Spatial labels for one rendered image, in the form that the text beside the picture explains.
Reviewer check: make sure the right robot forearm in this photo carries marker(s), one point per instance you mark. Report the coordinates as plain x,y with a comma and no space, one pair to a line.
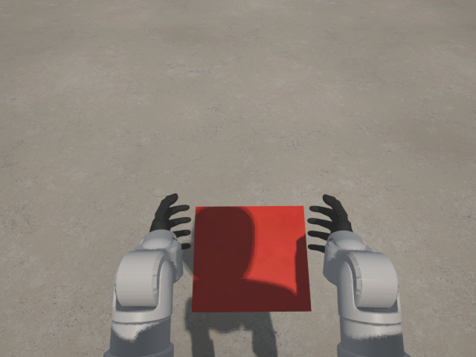
368,297

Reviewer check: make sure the carton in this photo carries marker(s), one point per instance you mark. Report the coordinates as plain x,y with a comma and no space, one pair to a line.
250,259

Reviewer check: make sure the left robot forearm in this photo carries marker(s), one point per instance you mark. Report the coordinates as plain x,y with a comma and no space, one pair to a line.
142,302

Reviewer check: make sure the left robot hand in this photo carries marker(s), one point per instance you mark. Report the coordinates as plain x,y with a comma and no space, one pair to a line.
164,212

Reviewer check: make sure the right robot hand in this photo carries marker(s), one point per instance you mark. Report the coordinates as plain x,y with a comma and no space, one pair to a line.
338,216

